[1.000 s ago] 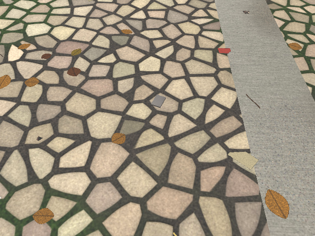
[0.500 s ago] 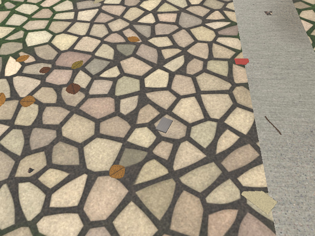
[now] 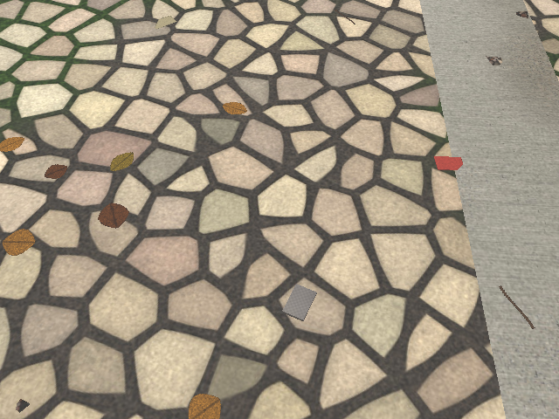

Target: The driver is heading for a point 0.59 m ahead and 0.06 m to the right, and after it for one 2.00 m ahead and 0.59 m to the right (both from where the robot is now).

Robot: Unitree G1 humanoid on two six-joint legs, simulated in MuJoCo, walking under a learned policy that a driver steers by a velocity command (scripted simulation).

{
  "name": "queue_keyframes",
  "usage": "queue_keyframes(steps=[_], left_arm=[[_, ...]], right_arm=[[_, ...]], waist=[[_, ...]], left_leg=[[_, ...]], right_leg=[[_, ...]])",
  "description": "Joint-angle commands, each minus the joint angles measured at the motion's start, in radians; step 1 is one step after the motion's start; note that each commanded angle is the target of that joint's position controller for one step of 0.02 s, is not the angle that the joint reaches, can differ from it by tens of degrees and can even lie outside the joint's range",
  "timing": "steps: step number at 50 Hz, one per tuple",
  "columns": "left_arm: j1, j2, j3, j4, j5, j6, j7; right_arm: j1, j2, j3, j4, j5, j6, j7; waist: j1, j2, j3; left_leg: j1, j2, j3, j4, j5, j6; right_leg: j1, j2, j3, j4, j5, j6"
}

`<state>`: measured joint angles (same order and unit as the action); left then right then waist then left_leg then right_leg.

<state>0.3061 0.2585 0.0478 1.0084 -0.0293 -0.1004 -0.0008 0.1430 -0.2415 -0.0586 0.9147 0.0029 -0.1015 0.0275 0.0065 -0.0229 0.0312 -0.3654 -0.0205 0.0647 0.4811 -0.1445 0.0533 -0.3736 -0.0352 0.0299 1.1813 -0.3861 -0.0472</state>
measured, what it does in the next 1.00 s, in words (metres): walks ahead: right foot, then left foot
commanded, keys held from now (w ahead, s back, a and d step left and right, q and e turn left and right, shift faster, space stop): w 0.60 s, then w+e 0.40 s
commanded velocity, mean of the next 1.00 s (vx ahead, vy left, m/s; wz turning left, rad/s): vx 0.50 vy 0.00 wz -0.13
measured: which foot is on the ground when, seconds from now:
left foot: down 0.00-0.44, up 0.46-0.92, down 0.94-1.00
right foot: up 0.00-0.40, down 0.42-0.96, up 0.98-1.00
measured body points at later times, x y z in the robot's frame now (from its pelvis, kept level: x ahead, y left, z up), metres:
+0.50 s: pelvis +0.29 -0.06 -0.01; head +0.33 -0.07 +0.44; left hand +0.46 +0.20 -0.12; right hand +0.28 -0.32 -0.16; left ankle +0.13 +0.09 -0.65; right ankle +0.38 -0.15 -0.73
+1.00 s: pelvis +0.58 -0.02 -0.01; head +0.61 -0.02 +0.44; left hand +0.59 +0.25 -0.15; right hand +0.75 -0.29 -0.10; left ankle +0.69 +0.08 -0.73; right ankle +0.40 -0.14 -0.69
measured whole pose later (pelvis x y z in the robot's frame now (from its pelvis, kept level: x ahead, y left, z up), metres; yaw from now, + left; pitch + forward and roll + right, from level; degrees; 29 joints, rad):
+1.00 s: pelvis +0.58 -0.02 -0.01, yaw -9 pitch +3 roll +0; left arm 0.39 0.26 0.07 0.98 -0.03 -0.06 0.02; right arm 0.01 -0.24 -0.06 0.84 0.00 -0.12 0.01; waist 0.07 -0.02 0.02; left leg -0.46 0.01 0.02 0.54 -0.12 0.02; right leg -0.20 0.02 0.10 0.88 -0.50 -0.03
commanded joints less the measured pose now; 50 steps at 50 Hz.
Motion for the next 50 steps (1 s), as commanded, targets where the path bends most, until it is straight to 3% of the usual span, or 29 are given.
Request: queue_keyframes(steps=[1,3,5,7,11,15,18,19,20,21,22,23,24,25,26,27,29,34,37,41,44,45,46,47,48,49,50], left_arm=[[-0.007,0.078,0.028,-0.066,0.007,-0.002,0.01],[0.0,0.045,0.025,-0.068,0.011,0.017,0.013],[-0.074,0.056,0.03,-0.098,0.019,0.022,0.015],[-0.148,0.052,0.03,-0.123,0.025,0.02,0.012],[-0.294,0.031,0.017,-0.163,0.017,0.011,-0.004],[-0.391,0.04,0.011,-0.203,0.009,0.005,-0.025],[-0.365,0.074,0.021,-0.212,0.007,-0.004,-0.039],[-0.304,0.097,0.033,-0.199,0.009,-0.006,-0.039],[-0.164,0.132,0.054,-0.156,0.011,-0.006,-0.035],[0.026,0.194,0.078,-0.106,0.02,-0.005,-0.028],[0.154,0.297,0.103,-0.077,0.031,0.001,-0.023],[0.158,0.221,0.077,-0.075,0.022,0.004,-0.025],[0.064,0.166,0.059,-0.089,0.014,0.001,-0.023],[-0.026,0.13,0.047,-0.115,0.018,0.0,-0.021],[-0.092,0.098,0.037,-0.123,0.027,-0.002,-0.025],[-0.123,0.07,0.027,-0.124,0.038,-0.007,-0.028],[-0.115,0.075,0.029,-0.109,0.038,-0.012,-0.03],[-0.017,0.124,0.038,-0.074,0.025,-0.007,-0.002],[0.028,0.135,0.041,-0.064,0.017,0.001,0.008],[0.102,0.133,0.045,-0.04,0.005,0.014,0.016],[0.095,0.151,0.058,-0.043,0.003,0.028,0.025],[0.081,0.156,0.061,-0.048,0.003,0.033,0.026],[0.065,0.143,0.058,-0.059,0.004,0.036,0.025],[0.044,0.101,0.043,-0.084,0.013,0.036,0.021],[0.121,0.01,0.02,-0.116,0.019,0.025,0.019],[0.16,0.011,0.013,-0.129,-0.002,0.011,0.016],[0.104,0.115,0.04,-0.127,-0.021,0.008,0.017]], right_arm=[[0.046,-0.075,-0.01,-0.019,-0.015,-0.01,0.004],[0.077,-0.102,-0.016,0.0,-0.009,-0.015,0.0],[0.111,-0.131,-0.023,0.014,-0.009,-0.016,-0.013],[0.141,-0.134,-0.022,0.025,-0.005,-0.01,-0.025],[0.207,-0.147,-0.023,0.047,0.006,-0.004,-0.035],[0.275,-0.153,-0.029,0.084,0.014,0.014,-0.039],[0.263,-0.17,-0.04,0.089,0.016,0.03,-0.045],[0.242,-0.179,-0.042,0.084,0.016,0.035,-0.046],[0.223,-0.167,-0.037,0.078,0.014,0.041,-0.045],[0.225,-0.135,-0.022,0.059,0.004,0.043,-0.045],[0.346,-0.018,0.014,0.046,-0.004,0.023,-0.033],[0.322,-0.047,0.011,0.06,0.011,-0.005,-0.026],[0.223,-0.133,-0.013,0.031,0.04,-0.023,-0.022],[0.152,-0.143,-0.014,0.013,0.045,-0.029,-0.026],[0.118,-0.136,-0.02,0.009,0.032,-0.025,-0.034],[0.131,-0.123,-0.027,0.013,0.021,-0.01,-0.04],[0.172,-0.073,-0.022,0.022,0.016,0.015,-0.043],[-0.006,-0.075,-0.028,-0.047,-0.005,0.017,-0.046],[-0.119,-0.059,-0.021,-0.077,0.002,0.008,-0.035],[-0.233,-0.066,-0.012,-0.116,0.014,-0.005,-0.016],[-0.218,-0.11,-0.022,-0.127,0.018,-0.021,-0.006],[-0.174,-0.128,-0.028,-0.119,0.019,-0.025,-0.007],[-0.071,-0.158,-0.045,-0.091,0.015,-0.029,-0.012],[0.101,-0.21,-0.065,-0.057,-0.001,-0.034,-0.02],[0.239,-0.305,-0.089,-0.042,-0.016,-0.028,-0.028],[0.252,-0.267,-0.076,-0.035,-0.01,-0.019,-0.022],[0.182,-0.175,-0.05,-0.053,-0.004,-0.017,-0.023]], waist=[[-0.001,0.102,-0.07],[0.015,0.097,-0.044],[0.007,0.075,-0.014],[-0.01,0.072,0.0],[-0.055,0.077,0.029],[-0.078,0.078,0.062],[-0.039,0.096,0.036],[0.0,0.112,-0.006],[0.072,0.105,-0.087],[0.138,0.055,-0.224],[0.104,-0.185,-0.377],[0.114,-0.214,-0.435],[0.104,-0.16,-0.278],[0.079,-0.087,-0.182],[0.047,-0.032,-0.107],[0.009,-0.04,-0.074],[-0.021,-0.063,-0.058],[0.002,-0.02,-0.002],[0.034,-0.031,0.016],[0.068,-0.041,0.04],[0.034,-0.065,0.025],[0.007,-0.079,0.004],[-0.046,-0.074,-0.053],[-0.119,-0.033,-0.191],[-0.116,0.181,-0.364],[-0.098,0.367,-0.443],[-0.097,0.24,-0.296]], left_leg=[[0.226,0.255,-0.306,-0.302,0.064,0.166],[0.176,0.246,-0.248,-0.341,0.13,0.183],[0.185,0.246,-0.215,-0.363,0.175,0.189],[0.206,0.23,-0.176,-0.371,0.194,0.173],[0.228,0.2,-0.111,-0.385,0.16,0.142],[0.375,0.258,-0.12,-0.336,0.172,0.137],[0.458,0.293,-0.126,-0.25,0.323,0.113],[0.46,0.283,-0.113,-0.175,0.486,0.1],[0.427,0.238,-0.076,-0.013,0.617,0.077],[0.26,0.182,-0.037,0.247,0.492,0.044],[-0.162,0.008,-0.008,0.66,0.026,-0.035],[-0.309,-0.032,-0.158,0.819,-0.426,-0.029],[-0.407,0.034,-0.176,0.883,-0.384,-0.006],[-0.4,0.092,-0.147,0.848,-0.287,0.005],[-0.356,0.131,-0.129,0.776,-0.212,0.004],[-0.289,0.162,-0.135,0.719,-0.16,0.006],[-0.218,0.178,-0.13,0.656,-0.134,-0.006],[-0.319,0.166,-0.113,0.361,0.102,-0.054],[-0.266,0.117,-0.093,0.164,0.231,-0.065],[-0.237,0.084,-0.1,0.042,0.231,-0.068],[-0.159,0.074,-0.118,-0.017,0.15,-0.05],[-0.087,0.064,-0.107,-0.027,0.113,-0.039],[0.062,0.05,-0.089,-0.05,0.09,-0.017],[0.332,0.132,-0.156,-0.004,0.087,0.034],[0.724,0.374,-0.481,-0.014,0.015,0.143],[0.796,0.476,-0.802,-0.155,-0.158,0.222],[0.673,0.436,-0.69,-0.177,-0.253,0.176]], right_leg=[[-0.23,-0.113,0.041,-0.01,0.111,-0.009],[-0.227,-0.122,0.027,-0.07,0.144,0.006],[-0.295,-0.127,0.023,-0.176,0.232,0.027],[-0.326,-0.121,0.015,-0.306,0.348,0.038],[-0.266,-0.072,-0.032,-0.542,0.506,0.038],[-0.306,-0.057,-0.022,-0.637,0.46,0.016],[-0.24,-0.033,-0.034,-0.675,0.346,-0.022],[-0.135,-0.001,-0.062,-0.682,0.316,-0.038],[0.056,0.034,-0.091,-0.696,0.323,-0.063],[0.361,-0.056,0.009,-0.653,0.345,-0.114],[0.764,-0.314,0.473,-0.716,0.196,-0.284],[0.803,-0.363,0.72,-0.871,0.092,-0.309],[0.682,-0.328,0.577,-0.882,0.062,-0.249],[0.526,-0.29,0.436,-0.902,0.123,-0.212],[0.372,-0.252,0.334,-0.938,0.204,-0.193],[0.272,-0.215,0.26,-0.974,0.249,-0.173],[0.182,-0.198,0.198,-1.022,0.308,-0.187],[0.202,-0.165,0.129,-1.06,0.42,-0.186],[0.201,-0.132,0.097,-1.056,0.385,-0.159],[0.271,-0.158,0.138,-1.0,0.35,-0.155],[0.324,-0.194,0.195,-0.921,0.37,-0.132],[0.322,-0.192,0.204,-0.876,0.417,-0.122],[0.301,-0.152,0.186,-0.773,0.513,-0.1],[0.187,-0.085,0.144,-0.54,0.478,-0.069],[-0.143,0.06,0.033,-0.171,0.158,0.001],[-0.339,0.081,0.079,0.038,-0.224,0.011],[-0.414,0.015,0.116,0.129,-0.169,0.003]])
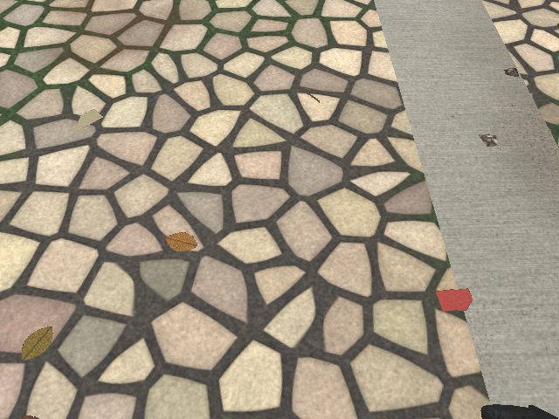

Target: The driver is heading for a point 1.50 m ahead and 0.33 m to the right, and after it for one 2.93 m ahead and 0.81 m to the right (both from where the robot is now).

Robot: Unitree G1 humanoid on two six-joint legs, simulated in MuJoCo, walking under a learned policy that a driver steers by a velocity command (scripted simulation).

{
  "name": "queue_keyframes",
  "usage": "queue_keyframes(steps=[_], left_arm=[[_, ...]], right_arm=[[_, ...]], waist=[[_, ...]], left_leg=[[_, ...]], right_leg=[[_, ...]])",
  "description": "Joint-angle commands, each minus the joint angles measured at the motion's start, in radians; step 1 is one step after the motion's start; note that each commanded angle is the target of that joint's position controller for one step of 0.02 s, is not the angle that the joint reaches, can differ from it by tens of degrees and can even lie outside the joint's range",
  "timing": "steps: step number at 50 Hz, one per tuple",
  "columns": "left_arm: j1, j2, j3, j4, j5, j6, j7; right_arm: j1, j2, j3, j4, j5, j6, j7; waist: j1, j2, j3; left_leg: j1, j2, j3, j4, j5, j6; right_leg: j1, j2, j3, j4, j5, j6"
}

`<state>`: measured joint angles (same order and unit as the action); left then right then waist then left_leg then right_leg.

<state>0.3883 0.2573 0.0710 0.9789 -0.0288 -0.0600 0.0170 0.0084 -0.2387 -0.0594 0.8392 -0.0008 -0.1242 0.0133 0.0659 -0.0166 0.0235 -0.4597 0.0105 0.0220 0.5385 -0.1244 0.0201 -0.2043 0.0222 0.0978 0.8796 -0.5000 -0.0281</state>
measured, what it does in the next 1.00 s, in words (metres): walks ahead, turning right: right foot, then left foot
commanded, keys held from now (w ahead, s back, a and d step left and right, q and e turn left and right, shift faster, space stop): w+e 0.60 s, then w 0.10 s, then no key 0.14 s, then q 0.16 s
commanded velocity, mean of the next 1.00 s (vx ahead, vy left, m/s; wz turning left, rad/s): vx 0.43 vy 0.00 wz -0.42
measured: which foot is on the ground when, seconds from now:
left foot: down 0.00-0.48, up 0.50-0.92, down 0.94-1.00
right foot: up 0.00-0.44, down 0.46-0.94, up 0.96-1.00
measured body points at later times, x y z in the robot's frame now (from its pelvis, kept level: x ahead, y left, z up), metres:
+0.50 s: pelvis +0.26 -0.07 -0.01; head +0.29 -0.09 +0.44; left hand +0.53 +0.12 -0.10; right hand +0.19 -0.35 -0.15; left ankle +0.11 +0.12 -0.69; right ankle +0.33 -0.17 -0.73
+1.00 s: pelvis +0.51 -0.14 +0.00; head +0.54 -0.15 +0.45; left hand +0.69 +0.09 -0.13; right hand +0.57 -0.44 -0.10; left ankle +0.67 -0.10 -0.73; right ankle +0.34 -0.18 -0.69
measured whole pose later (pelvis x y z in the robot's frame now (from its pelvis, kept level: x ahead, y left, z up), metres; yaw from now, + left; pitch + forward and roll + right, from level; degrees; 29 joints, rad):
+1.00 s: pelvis +0.51 -0.14 +0.00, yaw -25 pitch +2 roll +0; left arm 0.27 0.28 0.06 0.83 0.01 -0.04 0.02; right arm 0.07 -0.26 -0.05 0.81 -0.02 -0.11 0.04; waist 0.04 0.00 0.03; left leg -0.48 -0.03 0.02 0.50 -0.06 0.05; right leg -0.19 0.08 0.08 0.84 -0.53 -0.01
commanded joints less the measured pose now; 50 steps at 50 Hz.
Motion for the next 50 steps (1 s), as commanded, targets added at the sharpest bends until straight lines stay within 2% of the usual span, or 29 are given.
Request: queue_keyframes(steps=[1,2,3,5,7,13,16,19,21,22,23,24,25,26,27,28,29,30,31,34,38,40,42,45,46,47,48,49,50], left_arm=[[-0.043,0.13,0.023,-0.111,-0.021,-0.028,0.001],[-0.073,0.115,0.026,-0.117,-0.013,-0.021,0.003],[-0.075,0.1,0.033,-0.119,-0.005,-0.01,0.003],[-0.066,0.053,0.03,-0.131,-0.006,0.013,-0.003],[-0.097,0.047,0.032,-0.157,-0.002,0.027,-0.004],[-0.265,0.036,0.019,-0.224,0.008,0.021,-0.037],[-0.365,0.034,0.01,-0.27,0.008,0.022,-0.056],[-0.402,0.054,0.014,-0.309,0.006,0.026,-0.072],[-0.335,0.094,0.034,-0.312,0.006,0.03,-0.074],[-0.214,0.13,0.056,-0.285,0.002,0.031,-0.072],[-0.038,0.198,0.093,-0.235,0.0,0.035,-0.058],[0.053,0.312,0.123,-0.213,-0.003,0.042,-0.036],[0.02,0.347,0.113,-0.253,0.003,0.025,-0.042],[0.025,0.251,0.083,-0.253,0.012,0.011,-0.051],[-0.01,0.207,0.07,-0.249,0.012,0.0,-0.051],[-0.087,0.176,0.06,-0.263,0.009,-0.005,-0.049],[-0.151,0.14,0.047,-0.28,0.015,-0.005,-0.046],[-0.179,0.137,0.043,-0.295,0.026,-0.007,-0.042],[-0.187,0.133,0.041,-0.297,0.026,-0.01,-0.037],[-0.139,0.152,0.043,-0.276,0.02,-0.019,-0.018],[-0.095,0.152,0.038,-0.245,0.022,-0.011,-0.002],[-0.054,0.154,0.037,-0.221,0.022,-0.006,0.001],[-0.043,0.143,0.031,-0.204,0.022,0.0,0.003],[-0.075,0.142,0.029,-0.193,0.031,0.007,0.007],[-0.099,0.142,0.028,-0.195,0.031,0.009,0.009],[-0.089,0.134,0.024,-0.198,0.037,0.008,0.01],[0.004,0.099,0.012,-0.208,0.054,0.001,0.008],[0.11,0.064,-0.004,-0.182,0.048,0.0,0.003],[0.056,0.144,0.01,-0.188,0.038,0.009,-0.002]], right_arm=[[0.254,-0.133,-0.035,0.009,0.001,0.009,-0.011],[0.195,-0.109,-0.027,0.009,-0.003,0.011,-0.009],[0.158,-0.09,-0.021,0.011,-0.01,0.01,-0.008],[0.141,-0.094,-0.025,0.022,-0.014,0.006,-0.009],[0.154,-0.118,-0.035,0.034,-0.014,0.0,-0.015],[0.199,-0.167,-0.05,0.049,-0.008,0.011,-0.033],[0.253,-0.192,-0.058,0.06,0.004,0.026,-0.036],[0.276,-0.217,-0.067,0.068,0.02,0.047,-0.035],[0.26,-0.248,-0.075,0.059,0.028,0.062,-0.037],[0.244,-0.255,-0.076,0.054,0.033,0.071,-0.039],[0.247,-0.238,-0.068,0.047,0.027,0.073,-0.041],[0.278,-0.143,-0.038,0.008,-0.014,0.062,-0.038],[0.296,-0.083,-0.01,-0.04,-0.006,0.019,-0.026],[0.168,-0.166,-0.029,-0.062,0.038,-0.013,-0.013],[0.134,-0.168,-0.028,-0.072,0.05,-0.029,-0.008],[0.142,-0.162,-0.029,-0.053,0.027,-0.033,-0.017],[0.157,-0.174,-0.04,-0.042,0.006,-0.023,-0.024],[0.173,-0.178,-0.044,-0.044,0.003,-0.009,-0.022],[0.19,-0.17,-0.044,-0.041,0.001,0.004,-0.02],[0.13,-0.129,-0.033,-0.058,-0.012,0.024,-0.02],[0.012,-0.092,-0.013,-0.091,-0.013,0.015,-0.006],[-0.027,-0.093,-0.01,-0.104,-0.007,0.008,0.006],[-0.041,-0.107,-0.012,-0.112,-0.008,0.007,0.014],[0.036,-0.146,-0.022,-0.088,-0.012,0.001,0.026],[0.105,-0.159,-0.028,-0.065,-0.016,-0.002,0.026],[0.173,-0.195,-0.038,-0.047,-0.024,-0.005,0.024],[0.222,-0.253,-0.044,-0.052,-0.042,-0.003,0.023],[0.244,-0.208,-0.03,-0.044,-0.034,0.013,0.024],[0.247,-0.171,-0.021,-0.049,0.001,0.032,0.027]], waist=[[-0.145,0.158,-0.179],[-0.117,0.11,-0.104],[-0.088,0.127,-0.061],[-0.061,0.137,-0.029],[-0.055,0.103,-0.012],[-0.096,0.065,0.028],[-0.131,0.056,0.061],[-0.123,0.072,0.067],[-0.068,0.109,0.002],[0.005,0.105,-0.062],[0.087,0.072,-0.155],[0.067,-0.139,-0.228],[0.0,-0.234,-0.378],[0.058,-0.097,-0.323],[0.038,-0.078,-0.209],[-0.01,0.004,-0.142],[-0.05,0.003,-0.102],[-0.077,-0.03,-0.091],[-0.09,-0.027,-0.088],[-0.076,-0.016,-0.056],[-0.03,-0.046,-0.022],[-0.005,-0.062,-0.027],[-0.001,-0.071,-0.024],[-0.042,-0.088,-0.056],[-0.083,-0.077,-0.084],[-0.107,-0.027,-0.143],[-0.072,0.114,-0.275],[-0.062,0.283,-0.395],[-0.087,0.202,-0.39]], left_leg=[[0.622,0.367,-0.491,-0.252,-0.247,0.167],[0.482,0.324,-0.386,-0.291,-0.176,0.149],[0.391,0.292,-0.301,-0.326,-0.121,0.137],[0.299,0.273,-0.193,-0.381,-0.043,0.142],[0.294,0.276,-0.117,-0.406,0.046,0.159],[0.348,0.249,0.086,-0.424,0.152,0.136],[0.431,0.272,0.131,-0.407,0.165,0.127],[0.53,0.3,0.166,-0.33,0.314,0.104],[0.555,0.298,0.198,-0.173,0.659,0.083],[0.531,0.275,0.224,-0.002,0.775,0.065],[0.394,0.233,0.243,0.24,0.693,0.024],[0.029,0.143,0.243,0.601,0.081,-0.034],[-0.25,-0.039,0.011,0.843,-0.49,-0.061],[-0.37,0.01,-0.101,0.883,-0.43,-0.035],[-0.4,0.052,-0.087,0.827,-0.341,-0.007],[-0.332,0.097,-0.093,0.735,-0.266,-0.003],[-0.257,0.124,-0.095,0.657,-0.217,-0.008],[-0.19,0.134,-0.102,0.624,-0.195,-0.017],[-0.164,0.138,-0.096,0.583,-0.181,-0.03],[-0.18,0.124,-0.064,0.419,-0.041,-0.066],[-0.087,0.062,-0.027,0.115,0.222,-0.063],[-0.039,0.03,-0.017,0.044,0.322,-0.048],[-0.044,0.018,-0.031,-0.01,0.307,-0.027],[-0.008,0.01,-0.032,-0.051,0.206,0.022],[0.079,-0.011,-0.012,-0.092,0.233,0.043],[0.219,0.022,-0.04,-0.099,0.485,0.071],[0.508,0.187,-0.228,-0.011,0.829,0.182],[0.695,0.359,-0.488,-0.043,0.91,0.348],[0.65,0.333,-0.559,-0.104,0.653,0.342]], right_leg=[[-0.586,-0.089,0.018,0.428,0.035,-0.022],[-0.544,-0.122,0.005,0.384,0.106,-0.02],[-0.502,-0.152,0.011,0.335,0.155,-0.021],[-0.445,-0.175,-0.002,0.296,0.203,-0.016],[-0.478,-0.179,0.001,0.251,0.266,-0.007],[-0.479,-0.157,-0.062,-0.066,0.527,0.002],[-0.488,-0.142,-0.107,-0.168,0.518,-0.011],[-0.47,-0.111,-0.149,-0.225,0.405,-0.046],[-0.33,-0.041,-0.21,-0.232,0.3,-0.086],[-0.17,0.009,-0.238,-0.274,0.307,-0.115],[0.11,0.041,-0.212,-0.324,0.362,-0.156],[0.419,-0.186,0.176,-0.354,0.334,-0.254],[0.601,-0.366,0.726,-0.545,0.156,-0.422],[0.585,-0.352,0.66,-0.605,0.167,-0.361],[0.47,-0.317,0.504,-0.595,0.234,-0.32],[0.313,-0.269,0.388,-0.593,0.324,-0.282],[0.189,-0.237,0.309,-0.612,0.406,-0.262],[0.101,-0.225,0.29,-0.633,0.466,-0.269],[0.065,-0.217,0.258,-0.648,0.516,-0.27],[0.017,-0.184,0.151,-0.678,0.628,-0.256],[-0.019,-0.115,0.026,-0.643,0.773,-0.181],[-0.004,-0.126,0.032,-0.626,0.763,-0.162],[0.059,-0.149,0.058,-0.578,0.762,-0.152],[0.163,-0.189,0.078,-0.467,0.836,-0.131],[0.169,-0.166,0.058,-0.383,0.916,-0.11],[0.146,-0.102,0.019,-0.242,0.891,-0.069],[-0.046,-0.02,-0.006,0.011,0.584,-0.014],[-0.247,0.061,-0.028,0.281,-0.095,0.057],[-0.3,0.038,0.023,0.353,-0.175,0.068]])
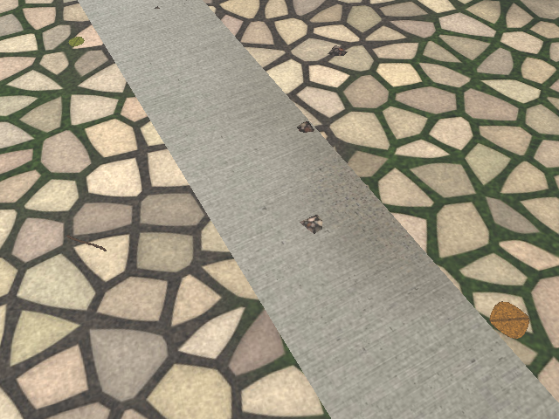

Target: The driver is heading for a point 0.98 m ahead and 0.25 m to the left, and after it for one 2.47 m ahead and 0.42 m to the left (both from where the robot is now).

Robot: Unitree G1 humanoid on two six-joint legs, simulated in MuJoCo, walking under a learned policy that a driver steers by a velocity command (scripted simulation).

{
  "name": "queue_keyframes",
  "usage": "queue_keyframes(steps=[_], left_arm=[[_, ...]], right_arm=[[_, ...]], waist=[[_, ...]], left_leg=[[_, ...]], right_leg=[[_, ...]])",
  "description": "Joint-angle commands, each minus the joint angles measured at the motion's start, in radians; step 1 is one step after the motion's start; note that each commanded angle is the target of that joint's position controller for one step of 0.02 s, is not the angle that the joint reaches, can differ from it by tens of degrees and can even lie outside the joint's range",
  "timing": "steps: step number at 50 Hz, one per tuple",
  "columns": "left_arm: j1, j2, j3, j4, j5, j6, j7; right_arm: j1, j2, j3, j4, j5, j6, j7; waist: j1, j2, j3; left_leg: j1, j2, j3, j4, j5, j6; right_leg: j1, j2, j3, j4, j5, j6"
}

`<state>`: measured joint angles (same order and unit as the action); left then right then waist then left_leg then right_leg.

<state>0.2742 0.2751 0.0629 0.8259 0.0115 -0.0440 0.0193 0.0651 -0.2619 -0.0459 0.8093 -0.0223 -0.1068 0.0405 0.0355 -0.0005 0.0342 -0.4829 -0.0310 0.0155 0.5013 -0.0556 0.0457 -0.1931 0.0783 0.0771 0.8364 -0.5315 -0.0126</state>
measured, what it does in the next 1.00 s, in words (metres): steps on the spot, turning left: right foot, then left foot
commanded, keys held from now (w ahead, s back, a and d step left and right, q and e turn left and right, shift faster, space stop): q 0.10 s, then s+q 0.40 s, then q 0.26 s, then no key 0.24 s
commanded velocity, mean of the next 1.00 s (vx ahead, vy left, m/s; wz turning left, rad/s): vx -0.06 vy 0.00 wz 0.44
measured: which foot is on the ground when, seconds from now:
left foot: down 0.00-0.42, up 0.44-0.86, down 0.88-1.00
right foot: up 0.00-0.40, down 0.42-0.88, up 0.90-1.00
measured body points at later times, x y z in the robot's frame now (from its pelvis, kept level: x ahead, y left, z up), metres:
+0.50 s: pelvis +0.03 -0.06 +0.01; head +0.08 -0.08 +0.46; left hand +0.06 +0.25 -0.09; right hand +0.26 -0.30 -0.10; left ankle +0.06 +0.08 -0.67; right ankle +0.08 -0.16 -0.72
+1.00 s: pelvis -0.07 -0.07 +0.02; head -0.07 -0.04 +0.46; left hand -0.12 +0.25 -0.10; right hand +0.15 -0.28 -0.09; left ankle -0.15 +0.00 -0.72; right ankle +0.05 -0.17 -0.67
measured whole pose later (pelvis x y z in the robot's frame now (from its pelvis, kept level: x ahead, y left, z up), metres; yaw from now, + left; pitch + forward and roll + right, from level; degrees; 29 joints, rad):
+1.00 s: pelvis -0.07 -0.07 +0.02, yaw +31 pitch +0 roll -1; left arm 0.19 0.33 0.10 0.79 0.00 0.04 0.04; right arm 0.30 -0.28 -0.05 0.77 -0.03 0.04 0.00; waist 0.00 -0.03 0.02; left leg -0.18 -0.01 -0.01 0.51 -0.33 0.03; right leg -0.52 -0.04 -0.02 0.94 -0.40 0.03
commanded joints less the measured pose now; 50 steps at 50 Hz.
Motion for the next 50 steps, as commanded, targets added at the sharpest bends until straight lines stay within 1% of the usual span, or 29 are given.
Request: queue_keyframes(steps=[1,2,3,5,7,10,17,20,21,22,23,24,25,26,27,28,31,33,36,38,40,42,43,44,45,46,47,48,50], left_arm=[[0.078,0.146,0.028,-0.065,-0.02,0.008,-0.001],[0.009,0.148,0.031,-0.078,-0.02,0.024,0.007],[-0.016,0.145,0.035,-0.09,-0.016,0.04,0.015],[-0.009,0.109,0.032,-0.096,-0.01,0.055,0.029],[-0.002,0.079,0.025,-0.088,-0.007,0.052,0.04],[-0.004,0.081,0.024,-0.081,-0.007,0.053,0.044],[-0.024,0.084,0.024,-0.08,-0.019,0.044,0.033],[0.044,0.108,0.035,-0.055,-0.024,0.033,0.015],[0.026,0.181,0.054,-0.068,-0.005,0.038,0.018],[-0.047,0.263,0.074,-0.087,0.035,0.054,0.023],[-0.1,0.188,0.051,-0.13,0.079,0.053,0.028],[-0.187,0.14,0.033,-0.161,0.072,0.049,0.032],[-0.236,0.126,0.027,-0.17,0.044,0.047,0.03],[-0.247,0.112,0.02,-0.178,0.018,0.046,0.027],[-0.241,0.104,0.011,-0.179,0.006,0.048,0.028],[-0.224,0.099,0.006,-0.18,0.004,0.052,0.031],[-0.147,0.093,-0.002,-0.175,0.011,0.064,0.053],[-0.107,0.114,0.007,-0.165,0.011,0.067,0.063],[-0.116,0.147,0.024,-0.163,0.007,0.069,0.062],[-0.146,0.172,0.037,-0.166,0.003,0.071,0.056],[-0.134,0.187,0.047,-0.154,-0.008,0.072,0.048],[-0.152,0.196,0.051,-0.141,-0.028,0.072,0.043],[-0.153,0.186,0.05,-0.128,-0.038,0.072,0.04],[-0.112,0.147,0.043,-0.102,-0.036,0.069,0.027],[-0.094,0.06,0.019,-0.125,0.01,0.058,0.005],[-0.222,0.101,0.036,-0.173,-0.002,0.049,0.014],[-0.255,0.148,0.052,-0.17,-0.019,0.054,0.021],[-0.218,0.139,0.054,-0.143,-0.021,0.061,0.021],[-0.127,0.132,0.057,-0.081,0.0,0.073,0.029]], right_arm=[[0.123,-0.164,-0.04,-0.042,0.037,0.03,-0.002],[0.083,-0.163,-0.039,-0.059,0.035,0.046,-0.009],[0.054,-0.172,-0.041,-0.071,0.027,0.057,-0.018],[0.024,-0.167,-0.044,-0.084,0.012,0.076,-0.029],[0.034,-0.179,-0.054,-0.093,0.007,0.088,-0.041],[0.048,-0.201,-0.068,-0.105,0.022,0.103,-0.057],[0.06,-0.204,-0.077,-0.122,0.029,0.145,-0.076],[0.059,-0.192,-0.076,-0.135,0.05,0.163,-0.085],[0.099,-0.155,-0.067,-0.137,0.049,0.165,-0.086],[0.112,-0.125,-0.064,-0.163,0.047,0.152,-0.081],[0.127,-0.203,-0.088,-0.127,0.026,0.141,-0.081],[0.173,-0.242,-0.106,-0.094,0.038,0.15,-0.083],[0.213,-0.224,-0.105,-0.065,0.035,0.167,-0.094],[0.231,-0.213,-0.101,-0.053,0.029,0.183,-0.104],[0.229,-0.193,-0.094,-0.056,0.034,0.194,-0.104],[0.207,-0.186,-0.089,-0.072,0.042,0.196,-0.102],[0.12,-0.183,-0.078,-0.122,0.064,0.188,-0.104],[0.117,-0.172,-0.073,-0.135,0.063,0.183,-0.102],[0.147,-0.149,-0.063,-0.142,0.057,0.181,-0.089],[0.168,-0.135,-0.054,-0.143,0.052,0.18,-0.073],[0.2,-0.146,-0.055,-0.129,0.046,0.183,-0.057],[0.285,-0.147,-0.057,-0.089,0.039,0.187,-0.041],[0.335,-0.14,-0.055,-0.061,0.034,0.188,-0.035],[0.355,-0.148,-0.055,-0.052,0.028,0.189,-0.034],[0.355,-0.245,-0.073,-0.073,0.032,0.193,-0.048],[0.299,-0.294,-0.075,-0.119,-0.022,0.17,-0.038],[0.219,-0.265,-0.066,-0.13,-0.04,0.143,-0.036],[0.138,-0.22,-0.052,-0.13,-0.025,0.121,-0.044],[0.075,-0.132,-0.019,-0.129,0.006,0.098,-0.056]], waist=[[-0.061,0.123,-0.285],[-0.066,0.053,-0.203],[-0.05,0.039,-0.15],[-0.019,0.093,-0.109],[-0.021,0.14,-0.128],[-0.029,0.127,-0.193],[-0.053,0.164,-0.18],[-0.017,0.166,-0.167],[-0.05,0.038,-0.148],[-0.096,-0.298,-0.096],[-0.067,-0.249,-0.138],[-0.109,-0.157,-0.128],[-0.133,-0.109,-0.113],[-0.126,-0.085,-0.113],[-0.117,-0.078,-0.101],[-0.097,-0.09,-0.089],[-0.024,-0.154,-0.065],[0.0,-0.175,-0.083],[0.003,-0.201,-0.093],[-0.004,-0.214,-0.086],[0.0,-0.203,-0.084],[-0.041,-0.173,-0.078],[-0.065,-0.145,-0.063],[-0.065,-0.04,-0.055],[-0.033,0.274,-0.081],[-0.1,0.252,-0.039],[-0.077,0.162,0.003],[-0.037,0.157,0.028],[-0.006,0.156,0.033]], left_leg=[[0.579,0.346,-0.522,-0.105,0.336,0.283],[0.46,0.314,-0.48,-0.153,0.163,0.253],[0.345,0.3,-0.464,-0.191,0.039,0.233],[0.198,0.224,-0.398,-0.243,-0.093,0.187],[0.177,0.197,-0.361,-0.231,0.038,0.184],[0.202,0.205,-0.371,-0.196,0.177,0.18],[0.25,0.203,-0.487,-0.174,0.138,0.134],[0.206,0.141,-0.473,-0.129,0.06,0.069],[0.099,0.053,-0.39,-0.006,-0.159,0.016],[-0.087,-0.164,-0.204,0.252,-0.501,-0.046],[-0.06,-0.125,-0.223,0.584,-0.624,-0.097],[-0.035,-0.128,-0.229,0.743,-0.57,-0.098],[-0.038,-0.133,-0.208,0.829,-0.502,-0.111],[-0.06,-0.126,-0.206,0.903,-0.445,-0.126],[-0.07,-0.123,-0.198,0.968,-0.412,-0.143],[-0.083,-0.125,-0.174,0.995,-0.376,-0.156],[-0.166,-0.087,-0.146,0.831,-0.318,-0.181],[-0.145,-0.055,-0.127,0.7,-0.347,-0.19],[-0.033,0.009,-0.059,0.52,-0.421,-0.178],[0.085,0.034,-0.009,0.376,-0.459,-0.142],[0.175,0.033,0.02,0.248,-0.444,-0.096],[0.29,0.03,0.049,0.041,-0.309,-0.03],[0.358,0.012,0.067,-0.087,-0.215,0.008],[0.443,0.046,-0.031,-0.157,-0.146,0.045],[0.557,0.312,-0.362,-0.148,0.116,0.136],[0.292,0.465,-0.496,-0.225,0.082,0.293],[0.226,0.392,-0.425,-0.269,-0.107,0.268],[0.215,0.313,-0.344,-0.284,-0.208,0.191],[0.239,0.244,-0.259,-0.277,-0.178,0.126]], right_leg=[[-0.396,-0.043,0.039,0.454,-0.091,0.061],[-0.427,-0.058,0.017,0.444,-0.046,0.062],[-0.411,-0.081,0.02,0.398,0.004,0.058],[-0.318,-0.09,0.008,0.225,0.049,0.049],[-0.263,-0.062,-0.012,0.115,0.064,0.061],[-0.223,-0.051,0.009,0.048,0.148,0.083],[-0.187,-0.026,0.033,-0.128,0.181,0.085],[-0.029,-0.047,0.013,-0.405,0.357,0.037],[0.043,-0.212,0.151,-0.483,0.473,-0.022],[0.003,-0.434,0.385,-0.527,0.779,-0.192],[-0.104,-0.514,0.419,-0.53,0.907,-0.289],[-0.127,-0.447,0.297,-0.504,0.926,-0.252],[-0.123,-0.371,0.195,-0.469,0.914,-0.197],[-0.087,-0.34,0.145,-0.453,0.862,-0.172],[-0.075,-0.318,0.11,-0.451,0.811,-0.171],[-0.061,-0.299,0.084,-0.467,0.727,-0.176],[0.107,-0.304,0.088,-0.499,0.512,-0.197],[0.19,-0.334,0.114,-0.513,0.439,-0.204],[0.172,-0.358,0.103,-0.538,0.347,-0.202],[0.091,-0.353,0.053,-0.552,0.316,-0.189],[0.041,-0.362,0.05,-0.563,0.302,-0.192],[-0.028,-0.362,0.033,-0.546,0.314,-0.173],[-0.087,-0.342,-0.005,-0.502,0.344,-0.138],[-0.197,-0.293,-0.085,-0.371,0.304,-0.067],[-0.438,-0.166,-0.228,-0.074,0.005,0.044],[-0.463,-0.106,-0.117,0.071,-0.124,0.062],[-0.424,-0.126,-0.059,0.185,-0.039,0.051],[-0.422,-0.126,-0.039,0.208,0.075,0.04],[-0.405,-0.137,-0.026,0.227,0.202,0.059]])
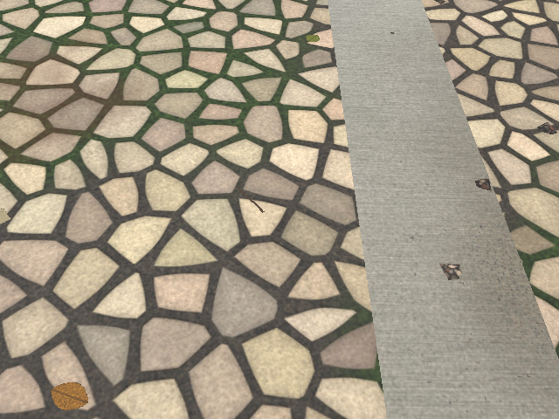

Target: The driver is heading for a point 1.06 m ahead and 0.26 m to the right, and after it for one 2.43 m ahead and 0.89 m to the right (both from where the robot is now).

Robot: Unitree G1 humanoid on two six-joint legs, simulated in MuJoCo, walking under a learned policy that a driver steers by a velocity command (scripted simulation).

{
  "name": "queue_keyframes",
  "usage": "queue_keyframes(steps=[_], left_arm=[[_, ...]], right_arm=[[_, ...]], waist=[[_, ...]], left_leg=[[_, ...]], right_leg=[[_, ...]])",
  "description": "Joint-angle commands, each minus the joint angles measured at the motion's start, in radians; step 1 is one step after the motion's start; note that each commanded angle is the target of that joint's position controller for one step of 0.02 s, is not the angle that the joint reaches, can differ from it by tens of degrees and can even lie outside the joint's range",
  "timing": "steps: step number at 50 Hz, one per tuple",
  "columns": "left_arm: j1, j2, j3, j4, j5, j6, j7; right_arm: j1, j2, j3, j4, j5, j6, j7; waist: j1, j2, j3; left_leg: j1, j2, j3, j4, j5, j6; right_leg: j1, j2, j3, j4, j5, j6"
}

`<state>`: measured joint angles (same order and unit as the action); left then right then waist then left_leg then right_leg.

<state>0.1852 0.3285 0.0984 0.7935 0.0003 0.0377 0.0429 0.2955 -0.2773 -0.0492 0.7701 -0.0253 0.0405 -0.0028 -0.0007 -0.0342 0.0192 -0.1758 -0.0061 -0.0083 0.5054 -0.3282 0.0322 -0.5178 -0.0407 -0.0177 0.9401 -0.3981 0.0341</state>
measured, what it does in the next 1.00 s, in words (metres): walks ahead: right foot, then left foot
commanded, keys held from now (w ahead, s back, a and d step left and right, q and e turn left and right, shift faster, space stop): no key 0.22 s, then w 0.58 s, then w+e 0.20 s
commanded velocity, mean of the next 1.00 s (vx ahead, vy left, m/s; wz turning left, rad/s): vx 0.27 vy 0.00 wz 0.01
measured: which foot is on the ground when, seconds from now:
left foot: down 0.00-0.46, up 0.48-0.88, down 0.90-1.00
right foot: up 0.00-0.22, down 0.24-0.90, up 0.92-1.00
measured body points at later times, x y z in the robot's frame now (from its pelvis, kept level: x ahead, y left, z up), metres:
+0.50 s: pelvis +0.04 -0.03 -0.01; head +0.04 -0.05 +0.44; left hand +0.11 +0.25 -0.12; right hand +0.12 -0.30 -0.14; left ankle -0.04 +0.10 -0.73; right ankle +0.01 -0.14 -0.74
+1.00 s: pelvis +0.28 +0.02 -0.01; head +0.31 +0.02 +0.44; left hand +0.29 +0.29 -0.15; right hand +0.46 -0.25 -0.10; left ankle +0.36 +0.11 -0.74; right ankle +0.11 -0.13 -0.65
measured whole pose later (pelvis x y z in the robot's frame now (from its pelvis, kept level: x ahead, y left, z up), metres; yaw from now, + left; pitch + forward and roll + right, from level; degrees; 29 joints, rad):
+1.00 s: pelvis +0.28 +0.02 -0.01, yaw -3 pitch +1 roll +0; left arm 0.38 0.28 0.05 0.89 -0.04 -0.07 0.01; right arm 0.09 -0.27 -0.05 0.72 0.00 -0.09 0.03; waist 0.04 -0.02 0.06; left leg -0.41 -0.01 0.08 0.55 -0.16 0.05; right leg -0.27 -0.03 0.07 1.14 -0.42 -0.02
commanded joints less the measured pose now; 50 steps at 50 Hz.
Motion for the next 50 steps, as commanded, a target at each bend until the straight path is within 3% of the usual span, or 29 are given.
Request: queue_keyframes(steps=[1,3,6,9,11,12,13,14,16,19,20,22,23,24,25,26,27,28,30,35,37,40,42,44,45,46,47,48,50], left_arm=[[-0.022,0.073,0.021,-0.039,0.01,-0.012,0.005],[-0.009,0.055,0.011,-0.028,0.002,-0.02,-0.001],[-0.066,0.033,-0.009,-0.041,0.0,-0.031,-0.01],[-0.042,0.046,-0.015,-0.033,-0.007,-0.036,-0.015],[0.011,0.051,-0.019,-0.01,0.006,-0.043,-0.014],[0.052,0.084,-0.014,0.003,0.014,-0.046,-0.01],[0.06,0.143,-0.002,0.013,0.002,-0.044,-0.006],[0.067,0.122,0.003,0.032,-0.016,-0.041,-0.012],[0.028,0.059,-0.015,0.022,-0.011,-0.057,-0.017],[-0.046,0.006,-0.032,-0.017,-0.03,-0.113,-0.032],[-0.038,0.014,-0.031,-0.016,-0.031,-0.127,-0.039],[0.082,0.028,-0.023,0.03,-0.036,-0.145,-0.052],[0.189,0.066,-0.01,0.072,-0.034,-0.15,-0.054],[0.292,0.153,0.016,0.108,-0.029,-0.156,-0.053],[0.367,0.195,0.027,0.109,-0.019,-0.159,-0.06],[0.332,0.135,0.006,0.094,-0.008,-0.161,-0.059],[0.292,0.103,-0.004,0.077,-0.006,-0.16,-0.059],[0.262,0.085,-0.012,0.067,-0.007,-0.156,-0.059],[0.223,0.043,-0.032,0.06,-0.004,-0.141,-0.058],[0.223,0.087,-0.028,0.056,-0.008,-0.122,-0.033],[0.257,0.107,-0.023,0.066,-0.011,-0.123,-0.028],[0.261,0.114,-0.016,0.078,-0.026,-0.121,-0.028],[0.256,0.124,-0.01,0.081,-0.025,-0.113,-0.029],[0.235,0.131,-0.009,0.074,-0.017,-0.099,-0.028],[0.225,0.1,-0.024,0.051,-0.002,-0.097,-0.027],[0.38,-0.069,-0.069,0.026,-0.005,-0.111,-0.033],[0.342,0.021,-0.05,0.048,-0.038,-0.129,-0.037],[0.223,0.101,-0.023,0.008,-0.066,-0.133,-0.038],[0.139,0.082,-0.021,-0.01,-0.04,-0.128,-0.029]], right_arm=[[-0.148,-0.085,-0.001,-0.083,0.008,-0.056,-0.015],[-0.122,-0.07,0.007,-0.064,0.007,-0.062,-0.017],[-0.078,-0.114,-0.004,-0.038,0.011,-0.054,-0.017],[-0.077,-0.12,-0.006,-0.018,0.019,-0.046,-0.009],[-0.084,-0.106,-0.002,0.003,0.033,-0.05,-0.004],[-0.057,-0.094,0.001,0.014,0.022,-0.059,-0.003],[-0.013,-0.108,-0.006,0.016,0.011,-0.066,0.004],[-0.054,-0.109,-0.008,0.012,0.02,-0.064,0.001],[-0.105,-0.125,-0.016,-0.008,0.038,-0.057,-0.007],[-0.026,-0.173,-0.034,0.011,0.045,-0.07,-0.008],[-0.03,-0.166,-0.034,0.01,0.047,-0.076,-0.006],[-0.108,-0.131,-0.024,-0.014,0.05,-0.082,0.002],[-0.183,-0.092,-0.014,-0.044,0.048,-0.085,0.004],[-0.218,-0.044,-0.002,-0.082,0.045,-0.101,0.005],[-0.219,-0.078,-0.01,-0.103,0.045,-0.124,-0.001],[-0.195,-0.12,-0.023,-0.094,0.059,-0.137,0.002],[-0.172,-0.11,-0.022,-0.085,0.07,-0.141,0.009],[-0.18,-0.1,-0.02,-0.083,0.066,-0.141,0.014],[-0.205,-0.088,-0.022,-0.089,0.05,-0.136,0.028],[-0.315,-0.019,0.005,-0.133,0.043,-0.132,0.049],[-0.366,-0.028,0.006,-0.153,0.048,-0.133,0.052],[-0.386,-0.066,-0.003,-0.172,0.053,-0.135,0.056],[-0.348,-0.099,-0.018,-0.172,0.049,-0.139,0.054],[-0.122,-0.159,-0.054,-0.115,0.048,-0.136,0.037],[0.064,-0.206,-0.073,-0.075,0.041,-0.13,0.022],[0.144,-0.311,-0.091,-0.053,0.015,-0.128,0.022],[0.136,-0.21,-0.066,-0.054,0.019,-0.129,0.025],[0.051,-0.159,-0.048,-0.054,0.027,-0.132,0.023],[-0.068,-0.098,-0.032,-0.049,0.022,-0.141,0.024]], waist=[[0.037,0.185,0.033],[0.029,0.172,0.001],[-0.022,0.177,-0.004],[-0.028,0.169,0.002],[0.012,0.117,0.003],[0.009,0.077,-0.053],[-0.038,0.003,-0.074],[-0.012,-0.011,-0.067],[-0.012,0.047,0.056],[-0.039,0.157,0.134],[-0.028,0.167,0.134],[0.047,0.158,0.089],[0.099,0.1,0.07],[0.11,-0.117,0.043],[0.146,-0.265,0.003],[0.113,-0.146,0.012],[0.085,-0.083,0.023],[0.075,-0.041,0.041],[0.056,-0.043,0.065],[0.075,-0.047,0.083],[0.091,-0.064,0.096],[0.067,-0.074,0.115],[0.026,-0.075,0.079],[-0.102,-0.079,-0.075],[-0.182,-0.038,-0.213],[-0.099,0.269,-0.412],[-0.128,0.279,-0.432],[-0.115,0.217,-0.222],[-0.051,0.111,-0.071]], left_leg=[[-0.065,0.201,-0.204,-0.27,0.165,0.134],[0.006,0.18,-0.161,-0.24,0.259,0.131],[0.052,0.184,-0.167,-0.203,0.342,0.145],[0.035,0.205,-0.214,-0.174,0.349,0.17],[-0.007,0.179,-0.207,-0.15,0.368,0.125],[-0.028,0.142,-0.19,-0.142,0.248,0.092],[-0.078,0.074,-0.149,-0.143,0.079,0.073],[-0.085,0.026,-0.1,-0.137,-0.129,0.066],[-0.093,0.073,-0.168,-0.155,-0.388,0.096],[-0.013,0.258,-0.431,-0.299,-0.479,0.2],[-0.029,0.276,-0.449,-0.295,-0.434,0.211],[-0.125,0.216,-0.334,-0.22,-0.296,0.163],[-0.207,0.133,-0.206,-0.1,-0.18,0.106],[-0.378,-0.013,-0.016,0.194,-0.05,0.021],[-0.581,-0.064,-0.002,0.476,-0.184,-0.019],[-0.68,-0.018,-0.071,0.621,-0.243,-0.006],[-0.724,0.023,-0.08,0.674,-0.169,0.013],[-0.751,0.059,-0.063,0.667,-0.091,0.023],[-0.687,0.106,-0.042,0.576,0.023,0.017],[-0.489,0.062,0.051,0.221,0.266,-0.038],[-0.412,0.038,0.065,0.118,0.34,-0.04],[-0.396,0.041,0.03,0.04,0.356,-0.004],[-0.322,0.02,0.025,0.021,0.305,0.024],[-0.011,-0.03,0.063,0.008,0.271,0.068],[0.301,0.095,-0.06,0.057,0.237,0.111],[0.65,0.392,-0.553,-0.037,-0.038,0.261],[0.579,0.424,-0.772,-0.229,-0.221,0.266],[0.427,0.393,-0.609,-0.252,-0.238,0.209],[0.152,0.32,-0.357,-0.291,-0.01,0.166]], right_leg=[[-0.042,-0.02,0.07,0.119,0.105,0.021],[-0.006,-0.035,0.071,0.012,0.149,0.036],[0.076,-0.031,0.048,-0.203,0.112,0.049],[0.169,-0.018,0.03,-0.346,0.048,0.043],[0.311,-0.024,0.045,-0.567,0.323,0.023],[0.413,-0.056,0.082,-0.551,0.453,0.009],[0.463,-0.06,0.062,-0.456,0.421,-0.017],[0.4,-0.012,0.023,-0.423,0.125,-0.048],[0.184,0.008,0.031,-0.442,-0.145,-0.071],[0.018,0.022,-0.016,-0.298,-0.01,-0.087],[0.043,0.009,-0.001,-0.301,-0.004,-0.105],[0.258,0.014,0.003,-0.418,0.036,-0.136],[0.38,-0.017,0.071,-0.486,0.034,-0.155],[0.557,-0.144,0.33,-0.598,-0.003,-0.222],[0.716,-0.321,0.656,-0.718,0.064,-0.33],[0.74,-0.342,0.656,-0.705,0.088,-0.336],[0.746,-0.316,0.579,-0.695,0.091,-0.31],[0.726,-0.294,0.498,-0.711,0.122,-0.287],[0.637,-0.24,0.351,-0.757,0.266,-0.242],[0.466,-0.14,0.126,-0.825,0.404,-0.215],[0.436,-0.153,0.112,-0.851,0.38,-0.217],[0.503,-0.203,0.11,-0.835,0.426,-0.201],[0.558,-0.22,0.118,-0.746,0.648,-0.181],[0.518,-0.166,0.08,-0.466,0.928,-0.145],[0.318,-0.123,0.07,-0.199,0.728,-0.113],[-0.038,0.056,0.054,0.211,0.047,-0.052],[-0.127,0.063,0.18,0.358,-0.154,-0.057],[-0.215,0.01,0.161,0.403,-0.089,-0.067],[-0.156,-0.075,0.126,0.323,0.057,-0.074]])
